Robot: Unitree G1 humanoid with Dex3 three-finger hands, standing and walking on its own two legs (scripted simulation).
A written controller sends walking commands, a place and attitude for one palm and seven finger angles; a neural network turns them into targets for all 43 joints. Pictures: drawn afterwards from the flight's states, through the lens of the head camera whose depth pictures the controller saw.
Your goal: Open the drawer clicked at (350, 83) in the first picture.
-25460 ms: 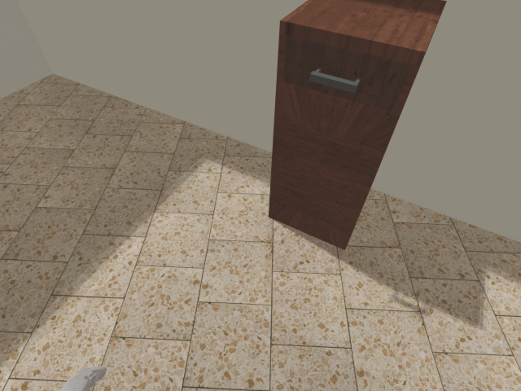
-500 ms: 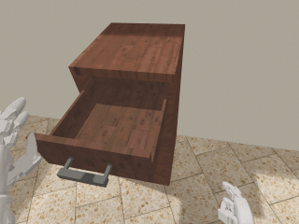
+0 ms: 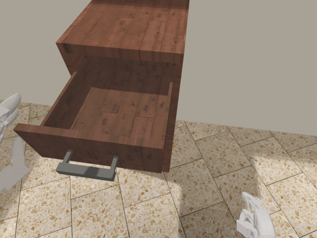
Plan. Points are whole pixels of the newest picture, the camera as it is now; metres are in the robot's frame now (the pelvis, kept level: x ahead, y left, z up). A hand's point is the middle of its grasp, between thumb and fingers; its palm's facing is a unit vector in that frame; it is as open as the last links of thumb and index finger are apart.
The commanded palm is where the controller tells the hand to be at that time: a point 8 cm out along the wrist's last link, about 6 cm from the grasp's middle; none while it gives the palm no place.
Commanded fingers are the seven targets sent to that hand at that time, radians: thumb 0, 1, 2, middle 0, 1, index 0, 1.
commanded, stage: step back with the hand held close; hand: left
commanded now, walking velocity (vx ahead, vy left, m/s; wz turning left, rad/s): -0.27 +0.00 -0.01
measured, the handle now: (89, 164) +0.28 +0.19 +0.03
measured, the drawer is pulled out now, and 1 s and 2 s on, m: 0.30 0.30 0.30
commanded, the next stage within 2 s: stop stepping back and stand still in 0.74 s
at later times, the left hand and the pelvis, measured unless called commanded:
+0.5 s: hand out of the picture +0.13 +0.25 +0.20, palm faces +0.39 -0.80 -0.46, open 7.5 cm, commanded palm +0.05 +0.29 +0.21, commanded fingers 0.00 0.90 0.90 -0.20 -0.30 -0.20 -0.30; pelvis -0.07 +0.01 -0.01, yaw +1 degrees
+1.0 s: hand out of the picture +0.00 +0.20 +0.20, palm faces +0.31 -0.75 -0.59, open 7.4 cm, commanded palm -0.07 +0.24 +0.21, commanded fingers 0.00 0.90 0.90 -0.20 -0.30 -0.20 -0.30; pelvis -0.20 -0.04 +0.00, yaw -1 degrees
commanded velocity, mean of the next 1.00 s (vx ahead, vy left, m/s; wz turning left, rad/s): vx -0.24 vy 0.03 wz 0.00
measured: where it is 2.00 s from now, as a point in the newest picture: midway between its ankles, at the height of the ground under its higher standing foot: outside the picture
